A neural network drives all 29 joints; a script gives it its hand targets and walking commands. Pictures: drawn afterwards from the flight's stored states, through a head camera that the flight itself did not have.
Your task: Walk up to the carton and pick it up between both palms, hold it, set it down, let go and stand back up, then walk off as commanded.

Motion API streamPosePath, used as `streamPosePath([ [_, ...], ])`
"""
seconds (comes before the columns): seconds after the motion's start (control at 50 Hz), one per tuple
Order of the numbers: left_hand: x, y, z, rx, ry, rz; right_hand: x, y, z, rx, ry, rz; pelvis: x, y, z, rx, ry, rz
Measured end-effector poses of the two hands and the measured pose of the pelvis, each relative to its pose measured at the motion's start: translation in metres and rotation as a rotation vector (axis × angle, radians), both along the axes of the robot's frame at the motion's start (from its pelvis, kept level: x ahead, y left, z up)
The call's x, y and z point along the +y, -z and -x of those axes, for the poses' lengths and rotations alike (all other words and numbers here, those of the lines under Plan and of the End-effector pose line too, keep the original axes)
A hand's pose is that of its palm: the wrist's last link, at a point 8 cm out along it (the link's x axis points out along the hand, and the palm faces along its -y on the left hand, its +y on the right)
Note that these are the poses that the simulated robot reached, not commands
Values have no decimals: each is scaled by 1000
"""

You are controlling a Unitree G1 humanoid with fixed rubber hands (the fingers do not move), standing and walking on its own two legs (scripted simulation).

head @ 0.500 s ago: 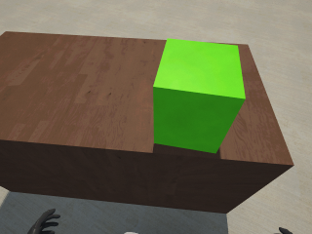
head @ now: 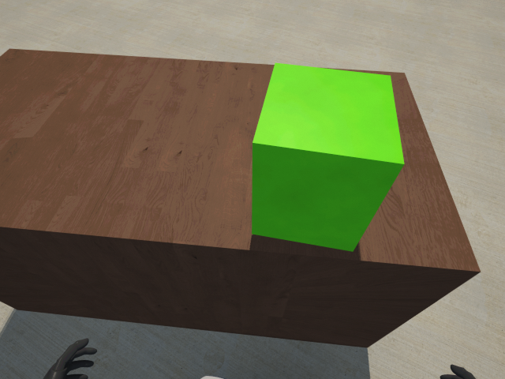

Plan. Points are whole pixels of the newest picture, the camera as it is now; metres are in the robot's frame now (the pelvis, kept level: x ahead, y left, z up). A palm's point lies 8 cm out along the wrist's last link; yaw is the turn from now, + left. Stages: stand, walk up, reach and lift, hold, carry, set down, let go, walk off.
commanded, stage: walk up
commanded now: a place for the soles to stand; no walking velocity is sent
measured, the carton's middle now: (315, 161) +0.47 -0.08 +0.06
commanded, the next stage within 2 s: none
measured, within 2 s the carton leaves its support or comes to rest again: neither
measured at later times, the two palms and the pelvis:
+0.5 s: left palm out of the picture +0.10 +0.33 -0.09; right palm out of the picture +0.09 -0.33 -0.09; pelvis +0.00 +0.00 +0.00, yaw +0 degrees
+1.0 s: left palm out of the picture +0.09 +0.33 -0.09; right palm out of the picture +0.09 -0.33 -0.08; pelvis -0.01 -0.01 +0.00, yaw +0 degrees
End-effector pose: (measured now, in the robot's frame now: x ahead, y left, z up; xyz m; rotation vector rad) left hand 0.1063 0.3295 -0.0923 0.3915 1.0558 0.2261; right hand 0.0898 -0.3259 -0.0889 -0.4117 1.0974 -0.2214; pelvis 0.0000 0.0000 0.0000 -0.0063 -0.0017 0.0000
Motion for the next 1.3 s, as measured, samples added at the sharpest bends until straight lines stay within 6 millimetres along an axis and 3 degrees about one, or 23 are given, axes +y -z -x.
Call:
streamPosePath([
  [0.24, -8, 0, 7, 17, -6, -4, -7, 1, -6, -11, -5, -7, -8, 0, 0, 0, -2, -5],
  [0.44, 3, 2, 0, -2, -3, 6, 3, -3, -5, -4, -10, 6, 3, 0, 0, 1, -7, 5],
  [0.58, -1, 1, 8, 3, -6, 0, -1, -3, -7, -20, -12, 0, -2, 0, 3, -4, -6, -1],
  [0.78, 7, 3, 8, -1, -9, 9, 6, -7, -2, -11, -13, 11, 6, -1, 4, -6, -10, 10],
  [1.02, -6, 1, 17, 39, -27, -6, -10, -4, -4, -48, -8, 28, -10, -1, 7, -10, -9, -3],
  [1.14, -26, 1, 20, 51, -28, -8, -30, -1, 0, -39, 1, 30, -29, 0, 7, -12, -6, -11],
  [1.3, -40, 5, 9, 36, -27, 21, -35, 3, 8, 9, 11, 33, -32, 0, 0, -5, -10, -13],
])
